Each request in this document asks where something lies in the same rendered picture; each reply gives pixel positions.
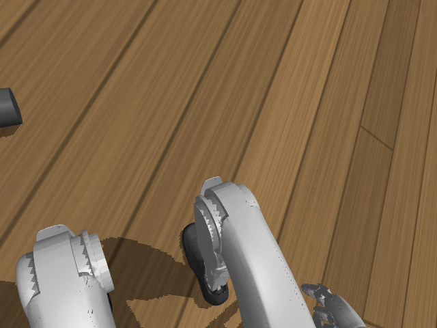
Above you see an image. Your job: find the bottle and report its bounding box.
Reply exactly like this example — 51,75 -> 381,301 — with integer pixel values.
0,87 -> 23,128

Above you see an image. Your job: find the right robot foot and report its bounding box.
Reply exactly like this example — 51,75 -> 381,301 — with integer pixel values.
182,222 -> 229,305

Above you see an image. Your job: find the right robot hand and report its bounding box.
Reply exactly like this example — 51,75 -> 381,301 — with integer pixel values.
301,283 -> 366,328

